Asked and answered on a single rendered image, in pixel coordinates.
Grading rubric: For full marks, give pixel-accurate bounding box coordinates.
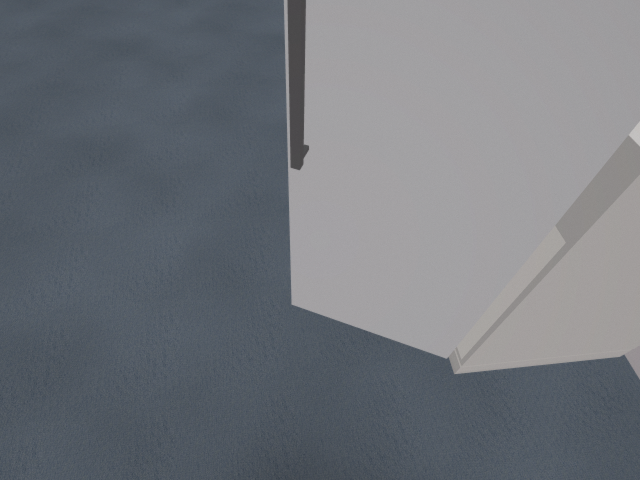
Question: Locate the handle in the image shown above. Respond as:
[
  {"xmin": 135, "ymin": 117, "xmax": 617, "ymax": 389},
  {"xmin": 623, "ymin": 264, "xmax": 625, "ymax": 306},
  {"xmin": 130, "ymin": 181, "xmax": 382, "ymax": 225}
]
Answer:
[{"xmin": 287, "ymin": 0, "xmax": 309, "ymax": 170}]

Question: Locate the fridge door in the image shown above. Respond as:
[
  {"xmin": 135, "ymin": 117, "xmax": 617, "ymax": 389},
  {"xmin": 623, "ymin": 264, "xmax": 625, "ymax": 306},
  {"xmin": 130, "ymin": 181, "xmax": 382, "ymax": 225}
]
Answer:
[{"xmin": 284, "ymin": 0, "xmax": 640, "ymax": 359}]

